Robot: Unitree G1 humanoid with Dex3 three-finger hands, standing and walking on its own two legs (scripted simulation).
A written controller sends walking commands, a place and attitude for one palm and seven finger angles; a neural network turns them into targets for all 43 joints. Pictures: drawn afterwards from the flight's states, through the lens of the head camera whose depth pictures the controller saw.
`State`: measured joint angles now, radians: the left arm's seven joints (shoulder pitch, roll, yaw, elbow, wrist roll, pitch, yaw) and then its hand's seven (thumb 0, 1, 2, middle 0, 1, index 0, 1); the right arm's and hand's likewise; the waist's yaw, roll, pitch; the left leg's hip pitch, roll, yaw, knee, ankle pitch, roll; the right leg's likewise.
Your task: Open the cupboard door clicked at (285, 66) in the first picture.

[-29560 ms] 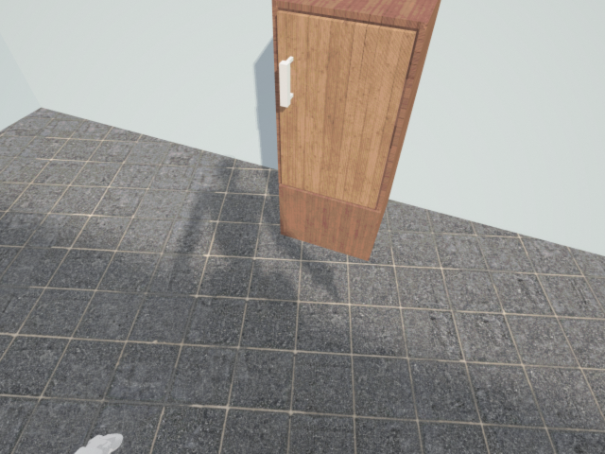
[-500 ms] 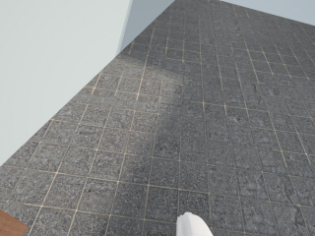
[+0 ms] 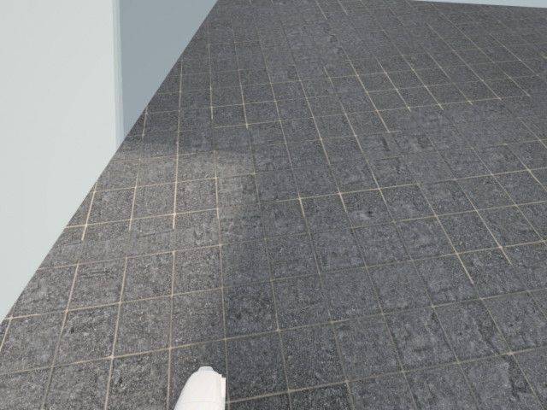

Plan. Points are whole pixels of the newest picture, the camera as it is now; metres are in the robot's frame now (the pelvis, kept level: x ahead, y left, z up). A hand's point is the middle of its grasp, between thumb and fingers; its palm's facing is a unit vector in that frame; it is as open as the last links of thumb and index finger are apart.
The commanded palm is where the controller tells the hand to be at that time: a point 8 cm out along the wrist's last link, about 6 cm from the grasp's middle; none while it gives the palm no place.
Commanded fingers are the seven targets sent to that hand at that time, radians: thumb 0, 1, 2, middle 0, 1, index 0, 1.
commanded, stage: walk to a spot facing it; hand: left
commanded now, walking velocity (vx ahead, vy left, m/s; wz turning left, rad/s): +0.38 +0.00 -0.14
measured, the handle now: out of the picture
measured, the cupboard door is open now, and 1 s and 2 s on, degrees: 50 50 50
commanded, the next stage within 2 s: turn to face it in 0.46 s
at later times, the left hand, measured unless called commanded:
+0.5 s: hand (184, 318) +0.30 +0.20 -0.18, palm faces -0.08 -0.99 -0.15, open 7.4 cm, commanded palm none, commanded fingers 0.00 0.90 0.90 -0.20 -0.30 -0.20 -0.30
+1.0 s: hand (238, 214) +0.55 +0.12 -0.18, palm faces -0.05 -0.99 -0.14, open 7.2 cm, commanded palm none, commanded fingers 0.00 0.90 0.90 -0.20 -0.30 -0.20 -0.30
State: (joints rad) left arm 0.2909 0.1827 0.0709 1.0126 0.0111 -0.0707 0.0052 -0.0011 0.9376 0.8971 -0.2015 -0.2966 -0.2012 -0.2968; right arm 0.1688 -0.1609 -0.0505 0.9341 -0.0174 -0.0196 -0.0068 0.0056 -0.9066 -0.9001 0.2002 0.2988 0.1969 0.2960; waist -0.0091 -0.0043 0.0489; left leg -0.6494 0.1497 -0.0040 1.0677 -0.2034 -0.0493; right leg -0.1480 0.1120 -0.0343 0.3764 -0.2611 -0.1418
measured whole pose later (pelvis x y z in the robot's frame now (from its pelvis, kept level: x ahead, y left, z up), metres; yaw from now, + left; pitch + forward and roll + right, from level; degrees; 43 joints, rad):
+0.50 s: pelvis +0.27 +0.03 +0.00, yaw -11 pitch +0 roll +0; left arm 0.31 0.15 0.07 1.03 0.03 -0.02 -0.01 0.01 0.91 0.90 -0.20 -0.30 -0.20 -0.30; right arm 0.27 -0.17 -0.04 1.02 -0.01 -0.08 -0.04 -0.01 -0.95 -0.90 0.20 0.30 0.20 0.30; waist 0.04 -0.03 0.05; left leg -0.17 0.00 0.20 0.44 -0.28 0.07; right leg -0.61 -0.07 0.00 1.24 -0.24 -0.02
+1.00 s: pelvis +0.42 -0.03 -0.01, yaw -2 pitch +1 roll -1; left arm 0.10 0.15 0.05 0.95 0.02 -0.01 0.03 -0.02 0.94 0.90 -0.20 -0.30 -0.20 -0.30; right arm 0.28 -0.12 -0.04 1.01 -0.01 0.04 0.00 0.01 -0.91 -0.90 0.20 0.30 0.20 0.30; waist -0.06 -0.05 0.06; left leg -0.47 0.09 0.09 0.93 -0.44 -0.04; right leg -0.30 -0.12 -0.24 0.58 -0.28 0.00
